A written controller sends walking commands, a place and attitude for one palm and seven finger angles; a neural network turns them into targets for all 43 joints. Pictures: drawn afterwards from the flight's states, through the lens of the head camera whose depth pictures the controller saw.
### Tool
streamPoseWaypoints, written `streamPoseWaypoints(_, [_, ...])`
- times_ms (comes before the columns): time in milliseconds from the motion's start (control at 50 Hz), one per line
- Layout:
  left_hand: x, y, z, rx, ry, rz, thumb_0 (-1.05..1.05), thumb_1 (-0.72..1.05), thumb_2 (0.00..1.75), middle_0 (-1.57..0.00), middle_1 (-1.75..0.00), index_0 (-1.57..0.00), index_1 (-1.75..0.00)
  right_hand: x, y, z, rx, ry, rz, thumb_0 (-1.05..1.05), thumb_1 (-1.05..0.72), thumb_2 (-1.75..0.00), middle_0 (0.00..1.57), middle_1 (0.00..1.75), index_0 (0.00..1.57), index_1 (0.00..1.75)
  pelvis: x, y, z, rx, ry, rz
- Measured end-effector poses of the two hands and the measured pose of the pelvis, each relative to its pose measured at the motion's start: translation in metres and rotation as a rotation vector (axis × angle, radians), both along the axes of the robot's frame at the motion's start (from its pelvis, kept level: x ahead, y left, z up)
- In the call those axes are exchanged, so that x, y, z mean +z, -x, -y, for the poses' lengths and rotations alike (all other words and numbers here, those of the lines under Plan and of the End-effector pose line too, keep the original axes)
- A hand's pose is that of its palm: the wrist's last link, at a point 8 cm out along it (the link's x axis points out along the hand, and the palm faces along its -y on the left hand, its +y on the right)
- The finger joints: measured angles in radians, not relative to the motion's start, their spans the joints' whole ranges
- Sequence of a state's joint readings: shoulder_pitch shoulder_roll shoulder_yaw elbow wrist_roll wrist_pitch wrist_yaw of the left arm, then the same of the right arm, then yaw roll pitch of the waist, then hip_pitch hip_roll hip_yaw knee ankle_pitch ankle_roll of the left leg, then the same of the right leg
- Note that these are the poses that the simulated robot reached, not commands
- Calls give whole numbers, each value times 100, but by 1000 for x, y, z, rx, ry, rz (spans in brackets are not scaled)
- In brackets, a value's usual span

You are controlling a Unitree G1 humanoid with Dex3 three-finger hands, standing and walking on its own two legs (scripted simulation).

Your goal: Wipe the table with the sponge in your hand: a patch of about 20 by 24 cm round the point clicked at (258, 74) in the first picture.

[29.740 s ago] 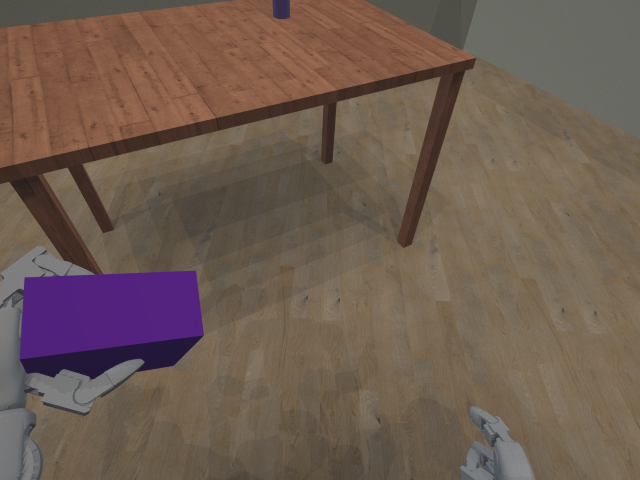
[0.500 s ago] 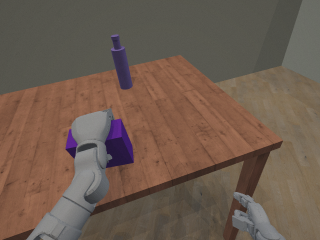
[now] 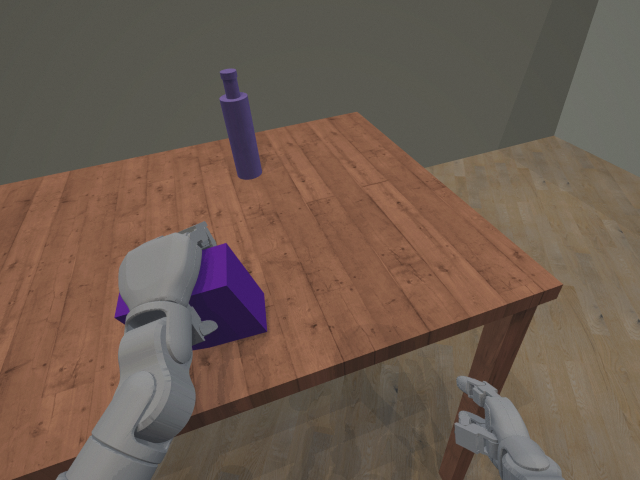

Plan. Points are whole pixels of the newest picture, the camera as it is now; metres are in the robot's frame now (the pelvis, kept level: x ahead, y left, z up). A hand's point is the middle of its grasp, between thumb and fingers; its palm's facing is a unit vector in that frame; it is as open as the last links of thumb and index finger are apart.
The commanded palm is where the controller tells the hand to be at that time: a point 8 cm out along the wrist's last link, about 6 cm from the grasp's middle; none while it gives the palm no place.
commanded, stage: slide back across to the middle lane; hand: left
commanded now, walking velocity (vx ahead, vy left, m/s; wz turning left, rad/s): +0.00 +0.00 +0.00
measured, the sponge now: (206, 311) +0.30 +0.20 +0.09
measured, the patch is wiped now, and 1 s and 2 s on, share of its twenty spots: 1.00 1.00 1.00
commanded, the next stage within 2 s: wipe forward along the middle lane in 0.42 s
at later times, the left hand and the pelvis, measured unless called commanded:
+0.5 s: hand (137, 313) +0.24 +0.24 +0.15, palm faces +0.23 -0.17 -0.96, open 10.0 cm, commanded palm +0.20 +0.24 +0.19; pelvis -0.02 -0.01 +0.00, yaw +0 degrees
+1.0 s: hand (133, 291) +0.28 +0.28 +0.14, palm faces +0.05 -0.06 -1.00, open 9.9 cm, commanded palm +0.25 +0.28 +0.17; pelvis -0.02 -0.01 +0.00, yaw +2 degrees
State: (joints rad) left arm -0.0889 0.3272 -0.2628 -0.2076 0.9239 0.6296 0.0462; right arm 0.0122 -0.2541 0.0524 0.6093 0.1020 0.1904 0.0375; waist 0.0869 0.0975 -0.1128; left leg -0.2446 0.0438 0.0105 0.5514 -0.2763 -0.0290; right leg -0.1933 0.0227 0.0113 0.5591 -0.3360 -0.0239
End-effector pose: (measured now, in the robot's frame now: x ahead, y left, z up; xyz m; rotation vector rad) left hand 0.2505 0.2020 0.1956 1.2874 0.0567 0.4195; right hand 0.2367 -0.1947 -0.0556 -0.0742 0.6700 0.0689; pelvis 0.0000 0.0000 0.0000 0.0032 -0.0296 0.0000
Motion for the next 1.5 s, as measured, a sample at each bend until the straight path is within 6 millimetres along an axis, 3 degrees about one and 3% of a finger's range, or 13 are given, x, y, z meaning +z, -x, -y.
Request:
streamPoseWaypoints(320, [9, 39, -25, 47, 50, 12, -1, -49, 108, -66, -141, -73, -137, 1, 9, 10, -25, 37, 22, 1, -91, -90, 20, 30, 20, 30, 0, 7, 3, -4, 2, 22])
streamPoseWaypoints(500, [7, 42, -41, 102, -17, -62, -2, -50, 108, -68, -140, -75, -136, -2, 17, 8, -19, 52, 43, 1, -91, -90, 20, 30, 20, 30, 0, 19, 7, 7, 2, 28])
streamPoseWaypoints(740, [-1, 20, -50, 121, -133, -184, -2, -52, 108, -70, -137, -77, -133, -12, 29, 17, -32, 82, 30, 1, -90, -90, 20, 30, 20, 30, 1, 22, 8, 19, 0, 23])
streamPoseWaypoints(1100, [0, -18, -73, 116, -144, -254, -1, -53, 109, -73, -136, -79, -132, -27, 47, 34, -70, 122, -60, 1, -90, -90, 20, 30, 20, 30, 2, 17, 7, 30, 5, -3])
streamPoseWaypoints(1500, [-1, -52, -84, 115, -171, -283, 1, -54, 109, -74, -135, -80, -132, -39, 75, 33, -98, 131, -154, 1, -90, -90, 20, 30, 20, 30, 2, 22, -1, 40, 12, -39])
